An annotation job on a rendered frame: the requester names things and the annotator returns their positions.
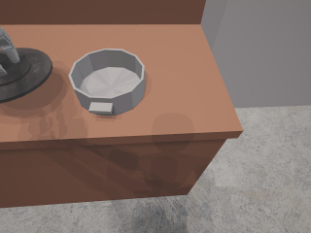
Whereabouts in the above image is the lid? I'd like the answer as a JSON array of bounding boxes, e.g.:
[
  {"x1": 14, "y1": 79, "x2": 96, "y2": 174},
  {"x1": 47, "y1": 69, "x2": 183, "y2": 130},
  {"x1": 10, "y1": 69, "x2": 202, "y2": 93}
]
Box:
[{"x1": 0, "y1": 48, "x2": 53, "y2": 104}]

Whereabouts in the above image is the knob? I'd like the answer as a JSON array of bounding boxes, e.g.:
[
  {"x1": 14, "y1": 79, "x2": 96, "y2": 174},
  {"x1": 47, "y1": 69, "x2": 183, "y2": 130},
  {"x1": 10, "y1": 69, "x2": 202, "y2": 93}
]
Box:
[{"x1": 0, "y1": 53, "x2": 12, "y2": 71}]

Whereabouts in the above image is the left robot hand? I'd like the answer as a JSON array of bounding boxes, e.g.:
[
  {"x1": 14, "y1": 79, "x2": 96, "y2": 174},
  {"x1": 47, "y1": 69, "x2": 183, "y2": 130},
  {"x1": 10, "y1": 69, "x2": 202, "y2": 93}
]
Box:
[{"x1": 0, "y1": 27, "x2": 19, "y2": 77}]

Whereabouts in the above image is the table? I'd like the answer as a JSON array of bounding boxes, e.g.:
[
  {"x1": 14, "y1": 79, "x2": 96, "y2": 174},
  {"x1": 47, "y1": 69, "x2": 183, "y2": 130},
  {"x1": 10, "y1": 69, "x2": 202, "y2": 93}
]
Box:
[{"x1": 0, "y1": 0, "x2": 244, "y2": 209}]

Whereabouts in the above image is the pot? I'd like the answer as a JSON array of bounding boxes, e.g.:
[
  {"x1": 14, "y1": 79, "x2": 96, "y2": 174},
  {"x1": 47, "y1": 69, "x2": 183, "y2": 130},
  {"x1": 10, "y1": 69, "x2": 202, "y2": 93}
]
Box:
[{"x1": 68, "y1": 49, "x2": 145, "y2": 116}]

